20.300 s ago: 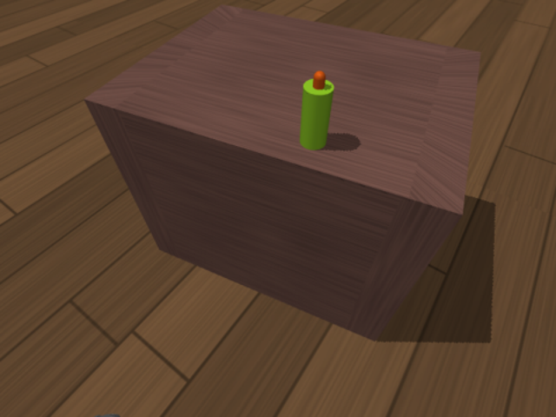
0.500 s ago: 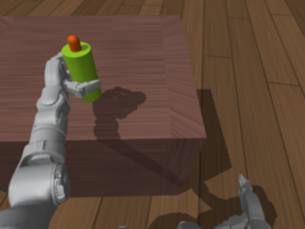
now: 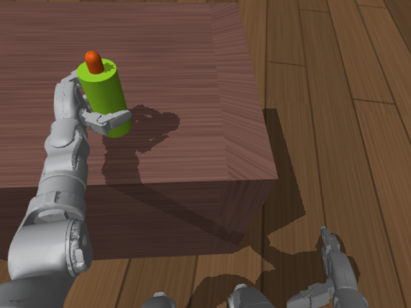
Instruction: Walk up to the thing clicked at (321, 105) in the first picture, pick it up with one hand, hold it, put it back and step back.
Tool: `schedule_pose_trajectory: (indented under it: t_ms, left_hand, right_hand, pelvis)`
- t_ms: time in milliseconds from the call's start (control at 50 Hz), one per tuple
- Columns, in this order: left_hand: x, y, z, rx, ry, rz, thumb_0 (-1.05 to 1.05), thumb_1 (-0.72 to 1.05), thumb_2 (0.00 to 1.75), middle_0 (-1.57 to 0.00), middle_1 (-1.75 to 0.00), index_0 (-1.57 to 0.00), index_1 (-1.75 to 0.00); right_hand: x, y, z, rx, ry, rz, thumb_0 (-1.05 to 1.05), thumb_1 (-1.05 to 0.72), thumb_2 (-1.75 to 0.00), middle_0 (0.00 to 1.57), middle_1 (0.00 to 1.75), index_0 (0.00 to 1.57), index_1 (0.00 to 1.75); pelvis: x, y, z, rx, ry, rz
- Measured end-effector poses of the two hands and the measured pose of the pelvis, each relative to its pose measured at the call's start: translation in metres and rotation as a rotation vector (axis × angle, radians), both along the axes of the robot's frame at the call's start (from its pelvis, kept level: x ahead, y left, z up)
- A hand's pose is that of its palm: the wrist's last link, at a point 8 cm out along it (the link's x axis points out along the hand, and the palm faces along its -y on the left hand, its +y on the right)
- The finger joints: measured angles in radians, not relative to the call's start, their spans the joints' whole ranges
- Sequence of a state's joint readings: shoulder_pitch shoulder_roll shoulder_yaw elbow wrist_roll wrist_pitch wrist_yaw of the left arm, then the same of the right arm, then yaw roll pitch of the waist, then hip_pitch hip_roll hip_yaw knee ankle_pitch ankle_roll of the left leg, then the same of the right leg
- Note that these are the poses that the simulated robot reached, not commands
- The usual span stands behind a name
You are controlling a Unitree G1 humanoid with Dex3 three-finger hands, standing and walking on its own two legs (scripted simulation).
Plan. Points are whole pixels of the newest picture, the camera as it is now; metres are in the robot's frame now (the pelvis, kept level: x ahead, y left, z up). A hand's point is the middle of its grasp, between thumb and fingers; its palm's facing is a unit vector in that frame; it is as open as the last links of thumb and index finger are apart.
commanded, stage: lower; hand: left
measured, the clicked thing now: (105, 95) +0.47 +0.15 +0.14
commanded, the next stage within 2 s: loosen in 0.64 s
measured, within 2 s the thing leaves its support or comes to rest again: rests again in 0.56 s
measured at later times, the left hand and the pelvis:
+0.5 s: hand (110, 110) +0.48 +0.16 +0.09, palm faces +0.07 -1.00 -0.01, open 9.8 cm; pelvis +0.00 +0.00 -0.01, yaw +0 degrees
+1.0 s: hand (113, 117) +0.47 +0.16 +0.07, palm faces +0.09 -1.00 +0.01, open 10.0 cm; pelvis +0.00 +0.00 -0.02, yaw +0 degrees
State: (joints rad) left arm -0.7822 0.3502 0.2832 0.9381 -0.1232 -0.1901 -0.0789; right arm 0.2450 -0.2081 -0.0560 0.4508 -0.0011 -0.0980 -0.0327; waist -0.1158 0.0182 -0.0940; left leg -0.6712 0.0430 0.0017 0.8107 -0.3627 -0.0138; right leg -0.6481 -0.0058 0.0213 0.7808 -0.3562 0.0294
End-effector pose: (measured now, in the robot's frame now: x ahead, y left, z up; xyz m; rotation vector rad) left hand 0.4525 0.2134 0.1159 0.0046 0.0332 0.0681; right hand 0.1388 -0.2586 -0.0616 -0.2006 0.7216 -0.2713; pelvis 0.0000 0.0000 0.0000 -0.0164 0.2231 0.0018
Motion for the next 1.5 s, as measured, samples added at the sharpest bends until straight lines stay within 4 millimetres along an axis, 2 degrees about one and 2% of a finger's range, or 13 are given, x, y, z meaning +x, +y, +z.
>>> schedule_pose_trajectory:
  t_ms: [340,800,900,1000,1180,1380,1500]
  left_hand:
    - [0.003,-0.001,-0.02,0.002,0.003,0.002,-0.01,-0.55,1.03,-0.87,-1.21,-0.87,-1.22]
    - [-0.004,-0.005,-0.04,0.005,-0.011,0.009,-0.01,-0.56,1.03,-0.88,-1.2,-0.88,-1.21]
    - [-0.005,-0.005,-0.04,0.0,-0.015,0.012,-0.01,-0.53,0.94,-0.91,-1.13,-0.91,-1.14]
    - [-0.006,-0.004,-0.041,-0.01,-0.02,0.019,-0.01,-0.49,0.77,-0.93,-1.0,-0.94,-1.0]
    - [-0.004,-0.004,-0.039,-0.011,-0.029,0.019,-0.01,-0.55,0.46,-0.69,-0.66,-0.71,-0.66]
    - [-0.003,-0.003,-0.041,-0.01,-0.022,0.016,-0.01,-0.59,0.24,-0.41,-0.34,-0.41,-0.35]
    - [-0.001,0.001,-0.032,-0.001,-0.042,0.031,-0.01,-0.58,0.15,-0.23,-0.2,-0.23,-0.21]
  right_hand:
    - [0.004,0.005,0.005,-0.013,-0.019,0.013,-0.01,0.49,-0.06,0.05,0.05,0.06,0.05]
    - [0.003,0.005,0.011,-0.032,-0.033,0.035,-0.01,0.48,-0.06,0.05,0.05,0.06,0.05]
    - [0.0,0.004,0.012,-0.032,-0.039,0.037,-0.01,0.48,-0.06,0.05,0.05,0.06,0.05]
    - [-0.003,0.003,0.011,-0.034,-0.037,0.039,-0.01,0.48,-0.05,0.05,0.05,0.06,0.05]
    - [-0.006,0.002,0.011,-0.04,-0.029,0.035,-0.01,0.49,-0.05,0.05,0.05,0.06,0.05]
    - [-0.004,0.004,0.012,-0.037,-0.032,0.035,-0.01,0.49,-0.06,0.06,0.05,0.06,0.05]
    - [0.001,0.0,0.022,-0.054,-0.058,0.026,-0.01,0.5,-0.06,0.06,0.05,0.06,0.05]
  pelvis:
    - [0.005,0.004,-0.008,-0.005,0.026,-0.002]
    - [0.002,0.003,-0.016,-0.005,0.039,0.001]
    - [-0.001,0.003,-0.017,-0.005,0.037,0.002]
    - [-0.003,0.002,-0.018,-0.004,0.039,0.002]
    - [-0.005,0.002,-0.019,-0.004,0.042,0.002]
    - [-0.002,0.004,-0.019,-0.006,0.046,-0.001]
    - [0.0,0.004,-0.018,-0.003,0.037,-0.002]
